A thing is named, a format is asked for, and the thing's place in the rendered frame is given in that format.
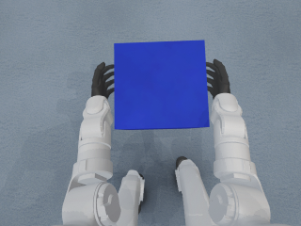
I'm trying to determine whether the robot right forearm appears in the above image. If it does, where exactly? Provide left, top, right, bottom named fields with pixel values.
left=210, top=92, right=271, bottom=213

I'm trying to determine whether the right robot upper arm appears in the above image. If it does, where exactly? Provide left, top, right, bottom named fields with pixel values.
left=208, top=182, right=292, bottom=226

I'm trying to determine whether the robot right hand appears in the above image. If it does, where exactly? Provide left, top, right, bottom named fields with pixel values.
left=206, top=59, right=230, bottom=99

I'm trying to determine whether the robot left hand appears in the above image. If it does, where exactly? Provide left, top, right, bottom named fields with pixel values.
left=91, top=62, right=115, bottom=100

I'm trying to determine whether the carton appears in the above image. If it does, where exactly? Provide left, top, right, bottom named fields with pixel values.
left=114, top=40, right=210, bottom=130

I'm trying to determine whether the left robot upper arm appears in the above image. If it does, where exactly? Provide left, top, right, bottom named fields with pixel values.
left=52, top=182, right=121, bottom=226

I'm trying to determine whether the robot left forearm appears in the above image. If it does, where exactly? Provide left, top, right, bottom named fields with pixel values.
left=62, top=95, right=114, bottom=221

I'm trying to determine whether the robot left foot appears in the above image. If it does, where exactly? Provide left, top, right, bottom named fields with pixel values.
left=138, top=173, right=144, bottom=214

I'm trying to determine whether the right robot shin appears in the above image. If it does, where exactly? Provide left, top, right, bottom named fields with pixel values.
left=178, top=159, right=199, bottom=172

